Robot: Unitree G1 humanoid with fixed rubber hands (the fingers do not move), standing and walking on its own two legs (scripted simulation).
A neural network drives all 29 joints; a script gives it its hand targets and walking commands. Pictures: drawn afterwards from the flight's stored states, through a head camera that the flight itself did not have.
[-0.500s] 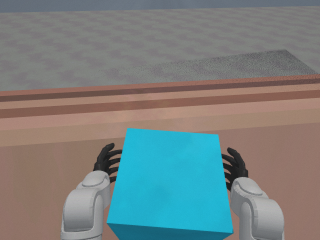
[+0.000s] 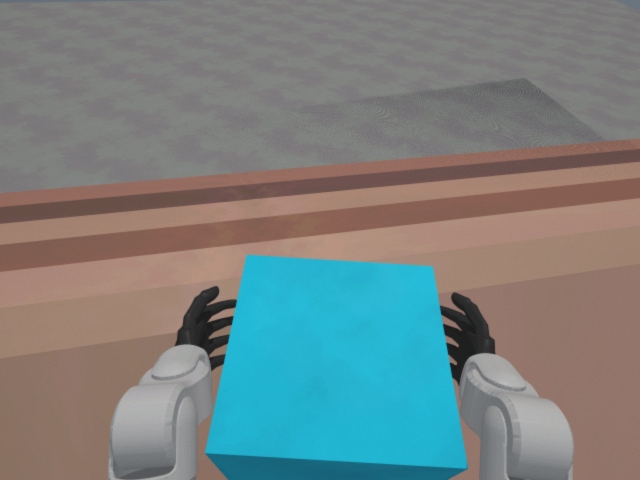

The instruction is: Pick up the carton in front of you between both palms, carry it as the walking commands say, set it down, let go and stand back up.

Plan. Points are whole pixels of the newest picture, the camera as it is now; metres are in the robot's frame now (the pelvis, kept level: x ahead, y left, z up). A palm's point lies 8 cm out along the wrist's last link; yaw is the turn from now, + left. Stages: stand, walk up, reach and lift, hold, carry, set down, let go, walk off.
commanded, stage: carry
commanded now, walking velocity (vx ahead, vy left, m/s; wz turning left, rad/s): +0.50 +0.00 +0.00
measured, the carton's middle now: (330, 388) +0.25 -0.01 +0.02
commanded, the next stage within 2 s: none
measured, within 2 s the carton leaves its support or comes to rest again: neither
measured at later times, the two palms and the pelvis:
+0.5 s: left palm (239, 181) +0.58 +0.13 +0.07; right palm (410, 174) +0.61 -0.17 +0.07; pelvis +0.34 -0.04 -0.01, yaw +4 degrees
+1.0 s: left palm (242, 72) +1.02 +0.17 +0.07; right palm (363, 74) +1.02 -0.13 +0.07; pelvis +0.65 +0.03 -0.02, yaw +1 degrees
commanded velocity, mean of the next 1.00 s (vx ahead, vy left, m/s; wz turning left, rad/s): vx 0.43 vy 0.00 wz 0.00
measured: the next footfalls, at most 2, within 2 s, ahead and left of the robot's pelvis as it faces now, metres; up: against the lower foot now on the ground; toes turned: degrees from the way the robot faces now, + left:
right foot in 0.26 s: +0.38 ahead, -0.11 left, +0.00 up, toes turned -9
left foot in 0.76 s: +0.72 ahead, +0.08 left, +0.00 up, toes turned +9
